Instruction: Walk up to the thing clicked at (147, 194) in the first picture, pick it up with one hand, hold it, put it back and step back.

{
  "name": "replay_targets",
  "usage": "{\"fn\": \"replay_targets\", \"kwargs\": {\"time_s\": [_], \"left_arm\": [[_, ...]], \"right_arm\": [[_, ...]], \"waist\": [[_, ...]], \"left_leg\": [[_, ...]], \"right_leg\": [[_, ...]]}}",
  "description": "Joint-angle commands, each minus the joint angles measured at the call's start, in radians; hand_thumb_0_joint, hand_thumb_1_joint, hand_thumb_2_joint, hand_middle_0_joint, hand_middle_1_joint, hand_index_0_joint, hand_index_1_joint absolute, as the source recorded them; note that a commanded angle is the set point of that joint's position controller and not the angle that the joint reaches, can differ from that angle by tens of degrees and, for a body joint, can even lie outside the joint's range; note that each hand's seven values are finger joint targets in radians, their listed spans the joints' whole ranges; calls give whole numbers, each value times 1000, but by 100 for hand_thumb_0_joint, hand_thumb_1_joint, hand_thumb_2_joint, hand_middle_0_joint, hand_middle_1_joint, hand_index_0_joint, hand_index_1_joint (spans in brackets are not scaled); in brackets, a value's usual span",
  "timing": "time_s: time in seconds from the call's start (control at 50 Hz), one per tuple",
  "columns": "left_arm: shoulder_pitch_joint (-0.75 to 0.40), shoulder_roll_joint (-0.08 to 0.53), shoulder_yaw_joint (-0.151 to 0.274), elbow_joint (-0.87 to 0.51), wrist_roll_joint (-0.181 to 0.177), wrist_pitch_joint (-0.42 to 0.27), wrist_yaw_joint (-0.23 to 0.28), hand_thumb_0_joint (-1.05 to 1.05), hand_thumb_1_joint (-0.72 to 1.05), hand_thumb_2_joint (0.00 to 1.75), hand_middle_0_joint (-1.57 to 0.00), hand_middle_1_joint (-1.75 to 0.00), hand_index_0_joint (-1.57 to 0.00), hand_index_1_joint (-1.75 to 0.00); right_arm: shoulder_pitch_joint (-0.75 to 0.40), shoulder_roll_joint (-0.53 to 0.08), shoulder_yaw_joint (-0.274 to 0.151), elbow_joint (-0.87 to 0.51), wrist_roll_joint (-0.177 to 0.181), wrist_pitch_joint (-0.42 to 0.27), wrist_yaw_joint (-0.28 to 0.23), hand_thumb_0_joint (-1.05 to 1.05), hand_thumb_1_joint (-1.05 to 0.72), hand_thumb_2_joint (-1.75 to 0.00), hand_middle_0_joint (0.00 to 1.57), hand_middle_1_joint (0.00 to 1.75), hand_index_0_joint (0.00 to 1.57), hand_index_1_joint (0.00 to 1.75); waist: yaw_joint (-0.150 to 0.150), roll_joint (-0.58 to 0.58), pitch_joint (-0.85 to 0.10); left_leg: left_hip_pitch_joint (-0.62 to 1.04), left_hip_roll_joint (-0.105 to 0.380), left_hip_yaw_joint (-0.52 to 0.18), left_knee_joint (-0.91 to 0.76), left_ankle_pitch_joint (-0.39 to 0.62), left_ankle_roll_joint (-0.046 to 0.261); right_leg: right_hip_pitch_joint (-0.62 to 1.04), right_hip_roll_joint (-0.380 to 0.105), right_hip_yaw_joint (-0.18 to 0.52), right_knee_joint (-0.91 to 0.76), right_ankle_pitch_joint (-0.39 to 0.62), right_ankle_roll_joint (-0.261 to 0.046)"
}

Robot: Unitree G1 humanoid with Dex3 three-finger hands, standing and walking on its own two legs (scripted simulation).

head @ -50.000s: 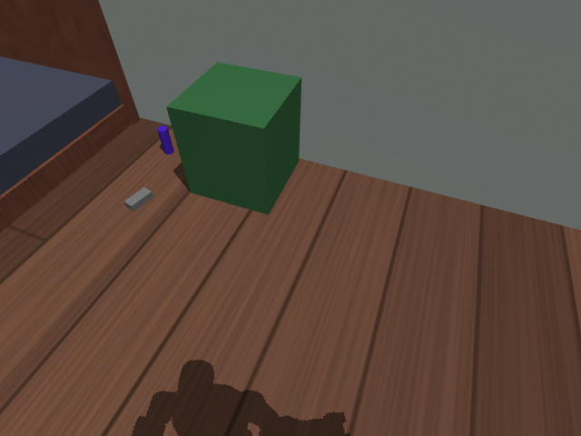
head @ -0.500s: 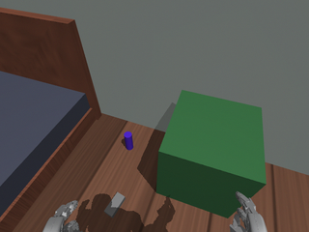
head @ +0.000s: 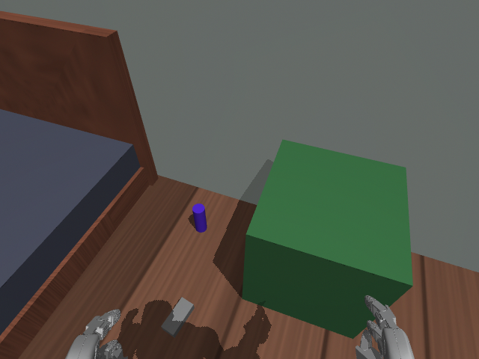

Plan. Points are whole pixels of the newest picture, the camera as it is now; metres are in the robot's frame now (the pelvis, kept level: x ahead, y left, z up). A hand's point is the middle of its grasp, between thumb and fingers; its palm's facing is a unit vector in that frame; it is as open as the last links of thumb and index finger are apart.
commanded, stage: stand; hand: left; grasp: from above
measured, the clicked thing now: (178, 316) +0.44 +0.21 -0.70
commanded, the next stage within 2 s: none
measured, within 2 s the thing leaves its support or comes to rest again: neither
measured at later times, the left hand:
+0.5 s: hand out of the picture +0.05 +0.24 -0.11, palm faces +0.05 -0.94 -0.33, open 7.4 cm
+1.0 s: hand out of the picture +0.04 +0.24 -0.09, palm faces +0.05 -0.93 -0.35, open 7.4 cm
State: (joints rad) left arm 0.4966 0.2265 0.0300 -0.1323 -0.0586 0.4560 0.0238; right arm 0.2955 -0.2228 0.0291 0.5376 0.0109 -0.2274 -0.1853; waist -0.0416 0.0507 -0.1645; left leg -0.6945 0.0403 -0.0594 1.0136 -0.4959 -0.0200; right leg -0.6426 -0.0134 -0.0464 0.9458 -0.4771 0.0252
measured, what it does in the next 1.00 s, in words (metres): rises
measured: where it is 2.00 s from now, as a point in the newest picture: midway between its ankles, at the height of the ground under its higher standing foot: outside the picture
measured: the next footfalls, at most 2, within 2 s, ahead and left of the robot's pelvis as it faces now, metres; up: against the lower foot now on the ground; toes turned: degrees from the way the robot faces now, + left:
none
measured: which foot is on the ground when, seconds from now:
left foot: down 0.00-1.00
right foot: down 0.00-1.00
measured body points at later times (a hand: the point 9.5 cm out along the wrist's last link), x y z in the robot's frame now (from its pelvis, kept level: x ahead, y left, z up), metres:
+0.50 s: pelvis -0.01 +0.01 +0.05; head +0.00 +0.01 +0.50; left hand +0.05 +0.29 -0.08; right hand +0.08 -0.28 -0.08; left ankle +0.01 +0.13 -0.68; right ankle +0.00 -0.14 -0.68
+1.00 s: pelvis -0.01 +0.00 +0.07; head -0.01 -0.01 +0.51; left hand +0.03 +0.29 -0.07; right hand +0.07 -0.29 -0.08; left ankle +0.01 +0.13 -0.68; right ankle +0.00 -0.14 -0.68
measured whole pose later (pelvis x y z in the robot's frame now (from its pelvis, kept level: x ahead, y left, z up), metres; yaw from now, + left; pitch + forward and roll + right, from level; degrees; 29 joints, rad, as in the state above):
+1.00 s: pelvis -0.01 +0.00 +0.07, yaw +2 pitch -4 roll +0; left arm 0.16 0.30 0.03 1.12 0.02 -0.01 0.03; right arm 0.14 -0.31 -0.03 1.12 -0.02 0.01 -0.01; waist 0.01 0.03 0.06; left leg -0.13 0.01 -0.05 0.39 -0.19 -0.02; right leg -0.09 -0.04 -0.05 0.36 -0.20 0.03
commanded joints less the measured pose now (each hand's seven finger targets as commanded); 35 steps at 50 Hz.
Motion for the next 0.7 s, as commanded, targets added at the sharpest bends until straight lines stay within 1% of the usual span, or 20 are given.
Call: {"fn": "replay_targets", "kwargs": {"time_s": [0.0, 0.02, 0.04, 0.06, 0.1, 0.14, 0.16, 0.18, 0.2, 0.26, 0.3, 0.34, 0.38, 0.44, 0.46, 0.5, 0.54, 0.56, 0.6, 0.68], "left_arm": [[-317, 183, 65, 101, 125, -263, 44, 0, 90, 90, -20, -30, -20, -30], [-217, 204, 83, 324, 128, -330, 36, 0, 90, 90, -20, -30, -20, -30], [-200, 217, 80, 380, 137, -364, 30, 0, 90, 90, -20, -30, -20, -30], [-223, 211, 70, 406, 133, -384, 22, 0, 90, 90, -20, -30, -20, -30], [-254, 217, 59, 482, 124, -414, 14, 0, 90, 90, -20, -30, -20, -30], [-254, 205, 66, 553, 113, -420, 12, 0, 90, 90, -20, -30, -20, -30], [-267, 203, 68, 593, 109, -425, 12, 0, 90, 90, -20, -30, -20, -30], [-275, 204, 64, 636, 106, -431, 14, 0, 90, 90, -20, -30, -20, -30], [-295, 206, 63, 668, 106, -440, 14, 0, 90, 90, -20, -30, -20, -30], [-294, 208, 64, 762, 109, -459, 17, 0, 90, 90, -20, -30, -20, -30], [-308, 217, 64, 812, 107, -469, 18, 0, 90, 90, -20, -30, -20, -30], [-304, 221, 61, 864, 104, -474, 19, 0, 90, 90, -20, -30, -20, -30], [-313, 226, 59, 907, 100, -473, 20, 0, 90, 90, -20, -30, -20, -30], [-293, 224, 53, 976, 96, -471, 20, 0, 90, 90, -20, -30, -20, -30], [-291, 229, 52, 997, 95, -472, 19, 0, 90, 90, -20, -30, -20, -30], [-293, 230, 50, 1030, 92, -473, 19, 0, 90, 90, -20, -30, -20, -30], [-298, 235, 47, 1062, 92, -470, 19, 0, 90, 90, -20, -30, -20, -30], [-293, 234, 44, 1078, 92, -472, 19, 0, 90, 90, -20, -30, -20, -30], [-310, 248, 44, 1100, 93, -474, 19, 0, 90, 90, -20, -30, -20, -30], [-322, 249, 37, 1140, 94, -477, 17, 0, 90, 90, -20, -30, -20, -30]], "right_arm": [[-129, -240, -96, 91, -117, 45, 50, 0, -90, -90, 20, 30, 20, 30], [-147, -253, -112, 109, -122, 86, 80, 0, -90, -90, 20, 30, 20, 30], [-147, -245, -108, 101, -122, 105, 100, 0, -90, -90, 20, 30, 20, 30], [-123, -240, -107, 97, -128, 119, 114, 0, -90, -90, 20, 30, 20, 30], [-120, -214, -98, 138, -81, 127, 147, 0, -90, -90, 20, 30, 20, 30], [-147, -227, -110, 162, -67, 136, 164, 0, -90, -90, 20, 30, 20, 30], [-152, -221, -113, 173, -61, 142, 168, 0, -90, -90, 20, 30, 20, 30], [-153, -223, -116, 196, -60, 148, 171, 0, -90, -90, 20, 30, 20, 30], [-154, -223, -115, 212, -62, 152, 173, 0, -90, -90, 20, 30, 20, 30], [-164, -230, -119, 252, -63, 165, 172, 0, -90, -90, 20, 30, 20, 30], [-153, -231, -120, 278, -60, 173, 168, 0, -90, -90, 20, 30, 20, 30], [-159, -238, -119, 307, -58, 180, 165, 0, -90, -90, 20, 30, 20, 30], [-156, -245, -118, 332, -56, 188, 162, 0, -90, -90, 20, 30, 20, 30], [-170, -254, -115, 368, -52, 195, 160, 0, -90, -90, 20, 30, 20, 30], [-159, -257, -114, 381, -51, 196, 159, 0, -90, -90, 20, 30, 20, 30], [-161, -258, -111, 402, -47, 195, 157, 0, -90, -90, 20, 30, 20, 30], [-167, -262, -109, 422, -43, 197, 156, 0, -90, -90, 20, 30, 20, 30], [-180, -260, -108, 431, -41, 199, 156, 0, -90, -90, 20, 30, 20, 30], [-167, -258, -105, 447, -39, 200, 156, 0, -90, -90, 20, 30, 20, 30], [-182, -259, -103, 473, -34, 204, 159, 0, -90, -90, 20, 30, 20, 30]], "waist": [[72, -64, 161], [81, -108, 77], [67, -137, 63], [44, -101, 72], [59, -26, 20], [79, -73, 44], [78, -80, 42], [79, -74, 51], [71, -60, 49], [73, -48, 66], [60, -60, 85], [63, -52, 116], [56, -45, 145], [66, -17, 172], [59, -8, 163], [61, -9, 163], [60, 3, 178], [66, -4, 182], [55, -23, 190], [56, -39, 207]], "left_leg": [[123, 6, -31, -257, 414, 72], [173, -2, 3, -251, 402, 89], [203, -14, 10, -241, 391, 92], [203, -16, -6, -258, 366, 86], [286, -12, -14, -303, 365, 90], [319, -11, -10, -316, 350, 80], [329, -8, -15, -326, 336, 79], [337, -6, -24, -341, 318, 79], [355, 5, -31, -362, 329, 82], [380, 16, -49, -400, 346, 82], [401, 17, -47, -416, 378, 80], [407, 23, -56, -450, 378, 79], [402, 28, -66, -499, 339, 78], [420, 43, -90, -567, 297, 75], [433, 48, -94, -587, 304, 74], [455, 54, -96, -612, 339, 68], [465, 52, -94, -641, 320, 60], [479, 54, -92, -644, 315, 58], [482, 47, -79, -658, 327, 53], [504, 47, -78, -679, 314, 44]], "right_leg": [[228, -40, 24, -176, 176, -48], [258, -54, 95, -215, 171, -80], [246, -70, 132, -236, 179, -96], [227, -56, 127, -241, 188, -95], [304, -67, 99, -217, 258, -73], [276, -70, 98, -256, 238, -64], [282, -73, 98, -274, 221, -61], [288, -78, 100, -298, 208, -57], [301, -77, 96, -297, 233, -53], [340, -75, 80, -329, 264, -47], [354, -80, 85, -357, 306, -49], [371, -83, 81, -389, 312, -51], [388, -81, 82, -424, 287, -48], [416, -76, 69, -468, 257, -46], [442, -77, 68, -479, 271, -42], [468, -82, 67, -498, 291, -41], [481, -83, 63, -524, 291, -34], [486, -87, 64, -542, 291, -34], [500, -94, 71, -566, 307, -33], [505, -98, 68, -604, 272, -30]]}}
